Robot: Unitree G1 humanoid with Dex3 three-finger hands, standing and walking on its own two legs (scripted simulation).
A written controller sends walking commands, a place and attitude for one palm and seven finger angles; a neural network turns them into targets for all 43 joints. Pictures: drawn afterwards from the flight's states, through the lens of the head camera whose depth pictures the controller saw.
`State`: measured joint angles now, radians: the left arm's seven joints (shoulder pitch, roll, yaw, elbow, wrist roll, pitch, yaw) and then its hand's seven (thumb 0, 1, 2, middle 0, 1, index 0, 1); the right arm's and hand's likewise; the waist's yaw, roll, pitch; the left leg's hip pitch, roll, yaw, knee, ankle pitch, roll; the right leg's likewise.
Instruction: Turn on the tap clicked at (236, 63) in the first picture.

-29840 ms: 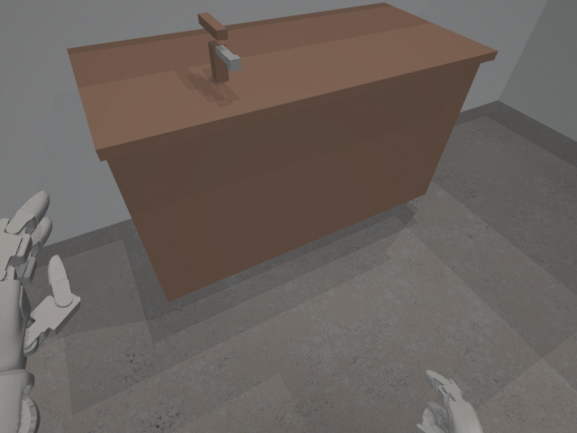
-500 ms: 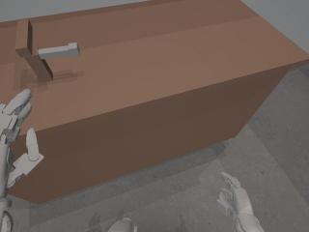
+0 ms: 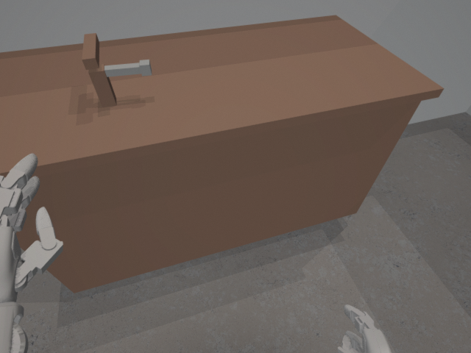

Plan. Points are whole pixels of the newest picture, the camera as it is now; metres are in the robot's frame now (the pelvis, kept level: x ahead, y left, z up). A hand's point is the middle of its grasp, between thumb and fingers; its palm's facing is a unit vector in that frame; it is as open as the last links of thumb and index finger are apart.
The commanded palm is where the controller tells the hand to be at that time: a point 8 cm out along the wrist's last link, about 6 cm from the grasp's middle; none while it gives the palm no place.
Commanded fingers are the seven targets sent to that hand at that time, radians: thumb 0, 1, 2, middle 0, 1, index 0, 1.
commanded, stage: stop stepping back and stand still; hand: left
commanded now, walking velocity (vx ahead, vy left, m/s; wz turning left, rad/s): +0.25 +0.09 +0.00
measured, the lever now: (145, 67) +0.73 +0.27 +0.12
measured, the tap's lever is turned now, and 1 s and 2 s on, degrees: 85 85 85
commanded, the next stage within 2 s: stand and check the lever's angle in 0.54 s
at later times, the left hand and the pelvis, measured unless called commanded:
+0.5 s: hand (28, 306) +0.14 +0.23 +0.16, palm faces +0.42 -0.83 -0.37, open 7.4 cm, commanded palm +0.09 +0.28 +0.18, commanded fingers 0.00 0.90 0.90 -0.20 -0.30 -0.20 -0.30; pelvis -0.06 -0.01 +0.00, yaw +2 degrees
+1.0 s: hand (22, 285) +0.16 +0.25 +0.16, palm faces +0.46 -0.79 -0.40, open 7.4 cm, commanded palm +0.10 +0.28 +0.18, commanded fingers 0.00 0.90 0.90 -0.20 -0.30 -0.20 -0.30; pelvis -0.04 -0.01 +0.00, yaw +3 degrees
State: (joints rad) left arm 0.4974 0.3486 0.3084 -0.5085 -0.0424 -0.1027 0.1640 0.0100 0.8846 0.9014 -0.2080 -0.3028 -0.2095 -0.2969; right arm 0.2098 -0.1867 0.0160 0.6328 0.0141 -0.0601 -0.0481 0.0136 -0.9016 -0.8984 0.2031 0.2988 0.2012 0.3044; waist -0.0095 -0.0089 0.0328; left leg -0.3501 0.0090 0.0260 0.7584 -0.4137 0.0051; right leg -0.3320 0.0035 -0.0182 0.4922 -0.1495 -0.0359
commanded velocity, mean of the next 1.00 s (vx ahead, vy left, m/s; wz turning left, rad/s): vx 0.07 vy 0.02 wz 0.00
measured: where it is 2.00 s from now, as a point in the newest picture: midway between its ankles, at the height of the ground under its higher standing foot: outside the picture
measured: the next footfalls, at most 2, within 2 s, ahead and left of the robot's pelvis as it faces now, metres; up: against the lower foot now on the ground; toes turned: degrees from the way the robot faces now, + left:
left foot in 0.08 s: +0.02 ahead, +0.12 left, +0.00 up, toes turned +6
right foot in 0.26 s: +0.04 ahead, -0.10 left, +0.00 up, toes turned +3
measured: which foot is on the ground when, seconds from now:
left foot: up 0.00-0.06, down 0.08-1.00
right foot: down 0.00-0.08, up 0.10-0.24, down 0.26-1.00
